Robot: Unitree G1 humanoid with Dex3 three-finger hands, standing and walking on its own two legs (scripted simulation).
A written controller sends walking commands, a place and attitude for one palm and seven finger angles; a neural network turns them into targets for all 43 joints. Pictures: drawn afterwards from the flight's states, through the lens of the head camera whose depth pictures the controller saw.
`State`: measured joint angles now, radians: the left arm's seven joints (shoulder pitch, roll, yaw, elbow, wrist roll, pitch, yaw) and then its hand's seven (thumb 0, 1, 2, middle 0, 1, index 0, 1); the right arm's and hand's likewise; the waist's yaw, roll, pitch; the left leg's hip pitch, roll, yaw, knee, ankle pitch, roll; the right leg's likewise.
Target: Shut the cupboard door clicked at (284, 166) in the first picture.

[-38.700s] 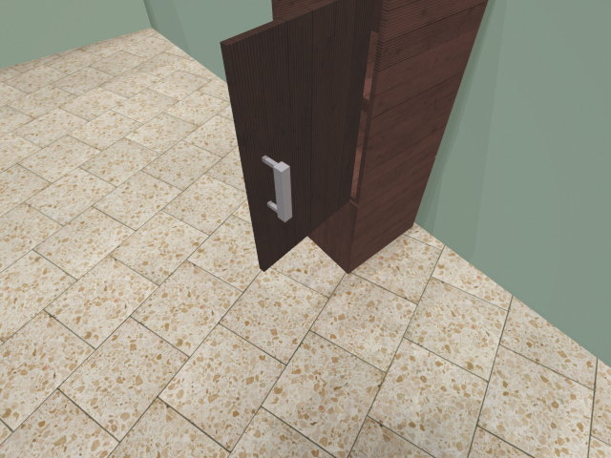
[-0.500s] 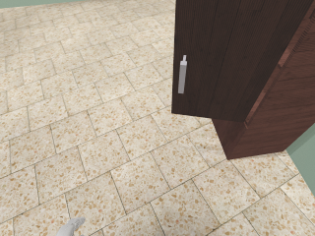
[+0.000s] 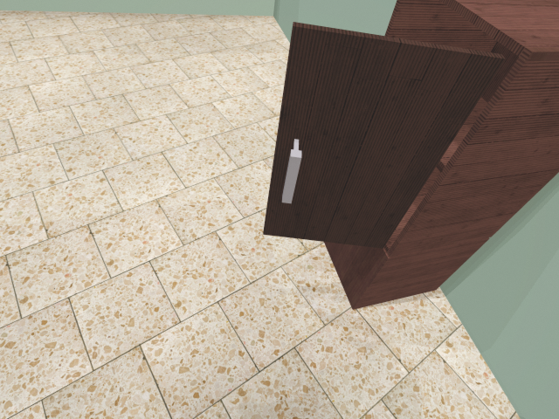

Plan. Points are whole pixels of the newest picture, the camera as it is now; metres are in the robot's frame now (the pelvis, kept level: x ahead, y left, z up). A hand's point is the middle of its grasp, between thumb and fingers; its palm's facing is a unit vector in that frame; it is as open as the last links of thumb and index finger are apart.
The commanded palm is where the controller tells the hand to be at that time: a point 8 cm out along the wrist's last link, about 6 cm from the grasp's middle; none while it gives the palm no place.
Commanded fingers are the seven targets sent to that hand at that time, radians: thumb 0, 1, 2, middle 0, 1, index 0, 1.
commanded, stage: take the last steps up to it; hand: left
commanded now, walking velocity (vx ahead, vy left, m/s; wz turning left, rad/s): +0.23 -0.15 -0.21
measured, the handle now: (291, 171) +0.63 +0.00 -0.06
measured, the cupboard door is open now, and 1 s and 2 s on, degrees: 71 71 71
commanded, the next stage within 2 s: come to a stop and stand still in 0.32 s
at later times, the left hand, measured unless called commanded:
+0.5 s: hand (242, 356) +0.25 +0.06 -0.17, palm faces -0.15 -0.97 -0.19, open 7.3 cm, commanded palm none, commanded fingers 0.00 0.90 0.90 -0.20 -0.30 -0.20 -0.30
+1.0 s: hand (203, 375) +0.22 +0.13 -0.19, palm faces -0.03 -0.97 -0.24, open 7.3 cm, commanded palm none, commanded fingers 0.00 0.90 0.90 -0.20 -0.30 -0.20 -0.30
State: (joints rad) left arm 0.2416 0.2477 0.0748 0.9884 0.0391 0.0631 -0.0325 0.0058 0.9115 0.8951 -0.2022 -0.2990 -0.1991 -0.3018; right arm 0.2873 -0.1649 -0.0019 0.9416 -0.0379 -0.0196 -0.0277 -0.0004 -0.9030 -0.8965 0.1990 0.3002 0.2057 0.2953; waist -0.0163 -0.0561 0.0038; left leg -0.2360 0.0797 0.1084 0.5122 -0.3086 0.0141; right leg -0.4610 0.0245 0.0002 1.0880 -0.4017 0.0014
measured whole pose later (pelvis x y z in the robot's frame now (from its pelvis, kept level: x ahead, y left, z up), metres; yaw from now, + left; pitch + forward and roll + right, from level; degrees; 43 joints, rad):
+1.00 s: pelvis +0.17 -0.08 +0.00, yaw -5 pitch +1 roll -2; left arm 0.20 0.23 0.06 1.00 0.02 0.06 0.05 0.00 0.91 0.90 -0.20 -0.30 -0.20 -0.30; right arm 0.11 -0.18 -0.02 0.93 -0.02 0.03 -0.04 0.00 -0.90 -0.90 0.20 0.30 0.20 0.30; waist 0.03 -0.03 0.10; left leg -0.31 0.02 0.05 0.55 -0.26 0.05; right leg -0.40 0.03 0.03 1.05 -0.55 0.01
